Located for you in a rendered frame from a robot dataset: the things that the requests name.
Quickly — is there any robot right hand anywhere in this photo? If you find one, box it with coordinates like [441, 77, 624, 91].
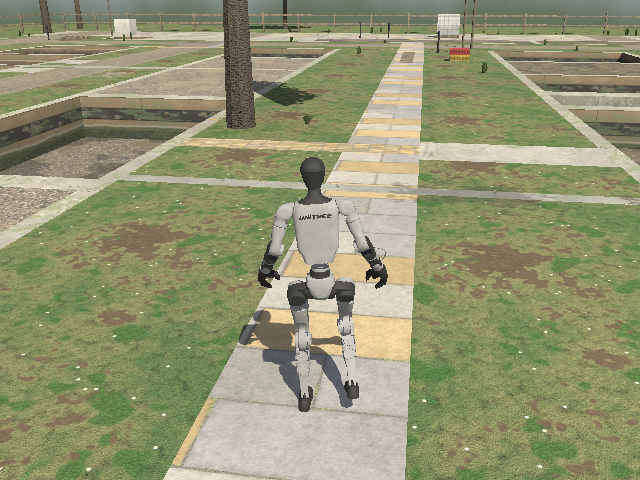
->
[365, 264, 388, 289]

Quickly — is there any robot left hand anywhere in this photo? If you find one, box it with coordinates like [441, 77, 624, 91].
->
[257, 269, 280, 288]

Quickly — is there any robot right foot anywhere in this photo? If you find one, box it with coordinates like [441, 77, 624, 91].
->
[344, 380, 359, 399]

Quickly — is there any right robot upper arm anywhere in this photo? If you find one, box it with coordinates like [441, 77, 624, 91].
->
[335, 199, 370, 253]

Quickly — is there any robot right thigh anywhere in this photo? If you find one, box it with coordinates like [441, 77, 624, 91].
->
[334, 277, 355, 335]

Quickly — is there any left robot upper arm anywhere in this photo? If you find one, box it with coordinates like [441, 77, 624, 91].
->
[268, 202, 295, 257]

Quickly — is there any robot left forearm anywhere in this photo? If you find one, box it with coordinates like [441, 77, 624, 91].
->
[260, 241, 278, 274]

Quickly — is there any robot right forearm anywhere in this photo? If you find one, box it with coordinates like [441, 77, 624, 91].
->
[361, 236, 383, 271]

